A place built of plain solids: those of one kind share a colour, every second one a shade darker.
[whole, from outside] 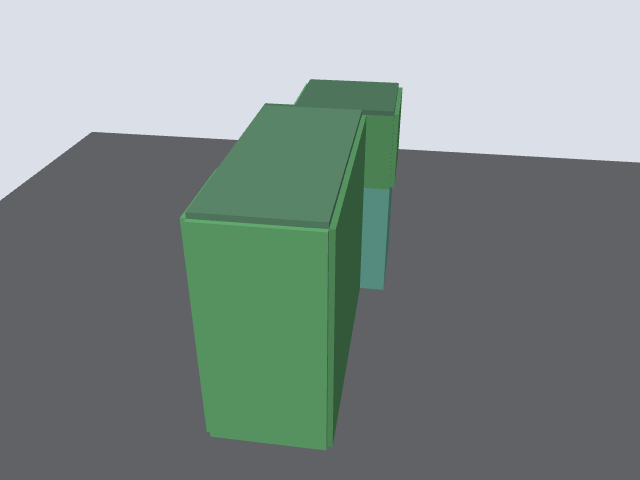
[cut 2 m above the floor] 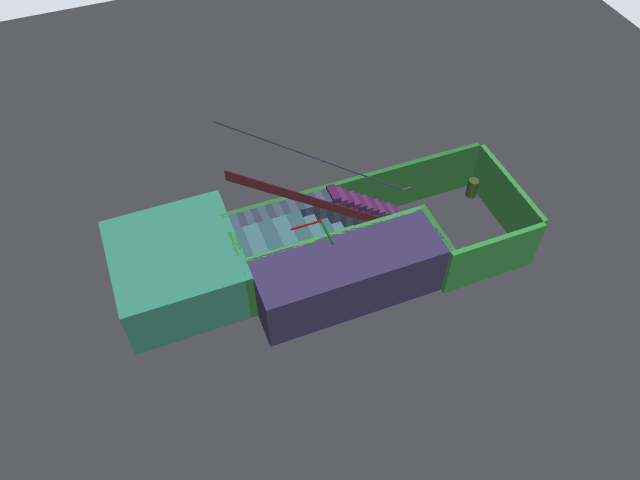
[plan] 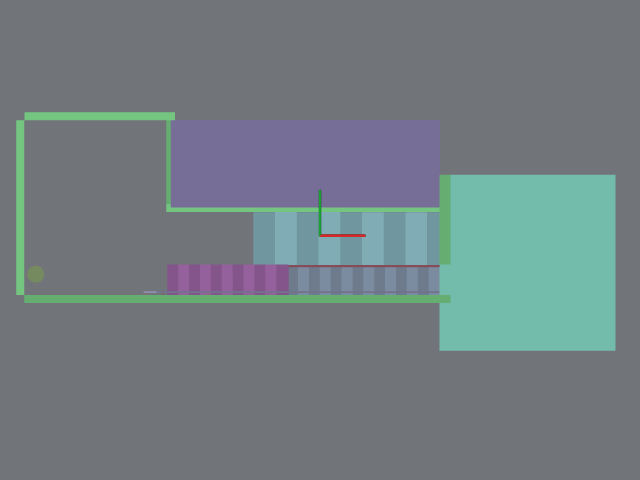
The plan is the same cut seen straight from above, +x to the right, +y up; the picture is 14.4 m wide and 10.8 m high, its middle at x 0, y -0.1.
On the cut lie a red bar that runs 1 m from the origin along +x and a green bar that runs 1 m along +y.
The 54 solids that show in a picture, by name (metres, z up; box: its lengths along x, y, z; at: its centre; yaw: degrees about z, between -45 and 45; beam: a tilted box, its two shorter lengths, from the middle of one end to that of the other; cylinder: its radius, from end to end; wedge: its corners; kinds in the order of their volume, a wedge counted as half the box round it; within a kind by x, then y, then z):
{
 "fill_1": {"box": [6.06, 1.97, 8.21], "at": [-0.33, 1.62, 4.06]},
 "floor_1": {"box": [3.96, 3.96, 5.32], "at": [4.67, -0.61, 2.36]},
 "wall_1": {"box": [0.18, 3.93, 8.22], "at": [-6.74, 0.63, 4.06]},
 "wall_2": {"box": [3.39, 0.18, 8.22], "at": [-4.96, 2.68, 4.06]},
 "wall_3": {"box": [0.2, 2.06, 8.22], "at": [-3.36, 1.56, 4.06]},
 "wall_4": {"box": [9.59, 0.18, 8.22], "at": [-1.86, -1.43, 4.06]},
 "wall_5": {"box": [6.15, 0.18, 8.22], "at": [-0.39, 0.62, 4.06]},
 "wall_6": {"box": [0.25, 1.25, 3.15], "at": [2.81, -1.97, 6.6]},
 "wall_7": {"box": [0.25, 2.02, 8.22], "at": [2.81, 0.36, 4.06]},
 "wall_8": {"box": [3.71, 0.18, 3.15], "at": [4.8, -2.68, 6.6]},
 "roof_1": {"box": [9.34, 3.93, 0.2], "at": [-1.98, 0.63, 8.27]},
 "roof_2": {"box": [0.25, 5.19, 0.2], "at": [2.81, 0.0, 8.27]},
 "roof_3": {"box": [3.71, 3.96, 0.2], "at": [4.8, -0.61, 8.27]},
 "mass_1": {"box": [0.49, 1.24, 0.53], "at": [-1.26, -0.09, 0.22]},
 "mass_2": {"box": [0.49, 1.24, 0.92], "at": [-0.77, -0.09, 0.41]},
 "mass_3": {"box": [0.49, 1.24, 1.3], "at": [-0.28, -0.09, 0.6]},
 "mass_4": {"box": [0.49, 1.24, 1.69], "at": [0.21, -0.09, 0.8]},
 "mass_5": {"box": [0.49, 1.24, 2.08], "at": [0.7, -0.09, 0.99]},
 "mass_6": {"box": [0.49, 1.24, 2.46], "at": [1.19, -0.09, 1.18]},
 "mass_7": {"box": [0.49, 1.24, 2.85], "at": [1.68, -0.09, 1.38]},
 "mass_8": {"box": [0.49, 1.24, 3.24], "at": [2.17, -0.09, 1.57]},
 "mass_9": {"box": [0.28, 1.24, 3.62], "at": [2.56, -0.09, 1.76]},
 "under_1": {"box": [0.25, 0.63, 1.39], "at": [-1.6, -1.03, 0.65]},
 "under_2": {"box": [0.25, 0.63, 1.58], "at": [-1.35, -1.03, 0.74]},
 "under_3": {"box": [0.25, 0.63, 1.78], "at": [-1.11, -1.03, 0.84]},
 "under_4": {"box": [0.25, 0.63, 1.97], "at": [-0.86, -1.03, 0.93]},
 "under_5": {"box": [0.25, 0.63, 2.16], "at": [-0.62, -1.03, 1.03]},
 "under_6": {"box": [0.25, 0.63, 2.36], "at": [-0.37, -1.03, 1.13]},
 "under_7": {"box": [0.25, 0.63, 2.55], "at": [-0.13, -1.03, 1.22]},
 "under_8": {"box": [0.25, 0.63, 2.74], "at": [0.12, -1.03, 1.32]},
 "under_9": {"box": [0.25, 0.63, 2.94], "at": [0.36, -1.03, 1.42]},
 "under_10": {"box": [0.25, 0.63, 3.13], "at": [0.61, -1.03, 1.51]},
 "under_11": {"box": [0.25, 0.63, 3.32], "at": [0.85, -1.03, 1.61]},
 "under_12": {"box": [0.25, 0.63, 3.52], "at": [1.1, -1.03, 1.71]},
 "under_13": {"box": [0.25, 0.63, 3.71], "at": [1.34, -1.03, 1.8]},
 "under_14": {"box": [0.25, 0.63, 3.9], "at": [1.59, -1.03, 1.9]},
 "under_15": {"box": [0.25, 0.63, 4.1], "at": [1.83, -1.03, 2.0]},
 "under_16": {"box": [0.25, 0.63, 4.29], "at": [2.08, -1.03, 2.1]},
 "under_17": {"box": [0.25, 0.63, 4.48], "at": [2.32, -1.03, 2.19]},
 "under_18": {"box": [0.25, 0.63, 4.68], "at": [2.57, -1.03, 2.29]},
 "guard_rail_1": {"wedge": [[-3.67, -1.29, 0.87], [-3.67, -1.29, 0.93], [-3.67, -1.25, 0.87], [-3.67, -1.25, 0.93], [2.69, -1.29, 5.9], [2.69, -1.29, 5.95], [2.69, -1.25, 5.9], [2.69, -1.25, 5.95]]},
 "string_1": {"wedge": [[-2.7, -0.71, -0.05], [-2.7, -0.71, 0.33], [-2.7, -0.66, -0.05], [-2.7, -0.66, 0.33], [2.69, -0.71, 4.2], [2.69, -0.71, 4.59], [2.69, -0.66, 4.2], [2.69, -0.66, 4.59]]},
 "tread_1": {"wedge": [[-3.44, -1.34, -0.05], [-3.44, -1.34, 0.19], [-3.44, -0.65, -0.05], [-3.44, -0.65, 0.19], [-3.16, -1.34, -0.05], [-3.16, -1.34, 0.19], [-3.16, -0.65, -0.05], [-3.16, -0.65, 0.19]]},
 "tread_2": {"wedge": [[-3.19, -1.34, 0.18], [-3.19, -1.34, 0.38], [-3.19, -0.65, 0.18], [-3.19, -0.65, 0.38], [-2.91, -1.34, 0.18], [-2.91, -1.34, 0.38], [-2.91, -0.65, 0.18], [-2.91, -0.65, 0.38]]},
 "tread_3": {"wedge": [[-2.95, -1.34, 0.37], [-2.95, -1.34, 0.58], [-2.95, -0.65, 0.37], [-2.95, -0.65, 0.58], [-2.67, -1.34, 0.37], [-2.67, -1.34, 0.58], [-2.67, -0.65, 0.37], [-2.67, -0.65, 0.58]]},
 "tread_4": {"wedge": [[-2.7, -1.34, 0.57], [-2.7, -1.34, 0.77], [-2.7, -0.65, 0.57], [-2.7, -0.65, 0.77], [-2.42, -1.34, 0.57], [-2.42, -1.34, 0.77], [-2.42, -0.65, 0.57], [-2.42, -0.65, 0.77]]},
 "tread_5": {"wedge": [[-2.46, -1.34, 0.76], [-2.46, -1.34, 0.96], [-2.46, -0.65, 0.76], [-2.46, -0.65, 0.96], [-2.18, -0.65, 0.76], [-2.18, -0.65, 0.96], [-2.17, -1.34, 0.76], [-2.17, -1.34, 0.96]]},
 "tread_6": {"wedge": [[-2.21, -1.34, 0.95], [-2.21, -1.34, 1.16], [-2.21, -0.65, 0.95], [-2.21, -0.65, 1.16], [-1.93, -1.34, 0.95], [-1.93, -1.34, 1.16], [-1.93, -0.65, 0.95], [-1.93, -0.65, 1.16]]},
 "tread_7": {"wedge": [[-1.97, -1.34, 1.14], [-1.97, -1.34, 1.35], [-1.97, -0.65, 1.14], [-1.97, -0.65, 1.35], [-1.69, -1.34, 1.14], [-1.69, -1.34, 1.35], [-1.69, -0.65, 1.14], [-1.69, -0.65, 1.35]]},
 "tread_8": {"wedge": [[-1.72, -1.34, 1.34], [-1.72, -1.34, 1.54], [-1.72, -0.65, 1.34], [-1.72, -0.65, 1.54], [-1.44, -1.34, 1.34], [-1.44, -1.34, 1.54], [-1.44, -0.65, 1.34], [-1.44, -0.65, 1.54]]},
 "tread_9": {"wedge": [[-1.48, -1.34, 1.53], [-1.48, -1.34, 1.73], [-1.48, -0.65, 1.53], [-1.48, -0.65, 1.74], [-1.2, -1.34, 1.53], [-1.2, -1.34, 1.74], [-1.2, -0.65, 1.53], [-1.2, -0.65, 1.74]]},
 "tread_10": {"wedge": [[-1.23, -1.34, 1.72], [-1.23, -1.34, 1.93], [-1.23, -0.65, 1.72], [-1.23, -0.65, 1.93], [-0.95, -1.34, 1.72], [-0.95, -1.34, 1.93], [-0.95, -0.65, 1.72], [-0.95, -0.65, 1.93]]},
 "tread_11": {"wedge": [[-0.99, -1.34, 1.92], [-0.99, -1.34, 2.12], [-0.99, -0.65, 1.92], [-0.99, -0.65, 2.12], [-0.71, -1.34, 1.92], [-0.71, -1.34, 2.12], [-0.7, -0.65, 1.92], [-0.7, -0.65, 2.12]]},
 "bin_1": {"cylinder": 0.19, "from": [-6.4, -0.87, 0.0], "to": [-6.4, -0.87, 0.75]}
}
